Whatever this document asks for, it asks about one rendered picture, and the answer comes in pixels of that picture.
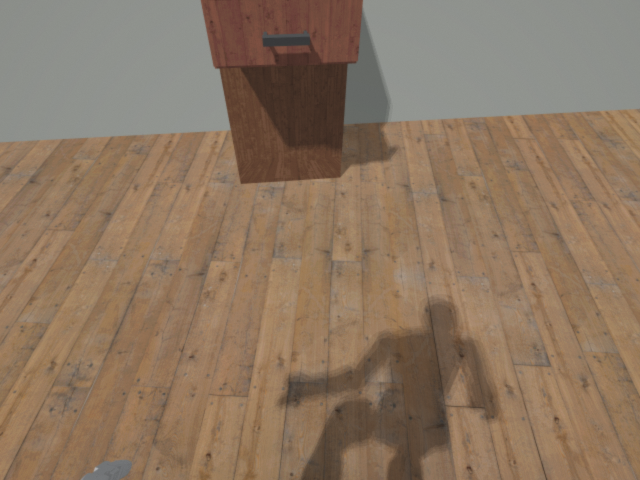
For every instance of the cabinet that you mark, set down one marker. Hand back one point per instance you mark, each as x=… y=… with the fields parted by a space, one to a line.
x=286 y=121

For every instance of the handle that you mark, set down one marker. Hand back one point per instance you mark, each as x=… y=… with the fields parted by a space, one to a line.
x=286 y=39

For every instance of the robot left hand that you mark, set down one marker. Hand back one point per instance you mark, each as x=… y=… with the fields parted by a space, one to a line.
x=110 y=470

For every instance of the drawer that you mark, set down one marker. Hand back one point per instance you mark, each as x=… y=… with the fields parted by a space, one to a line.
x=235 y=29

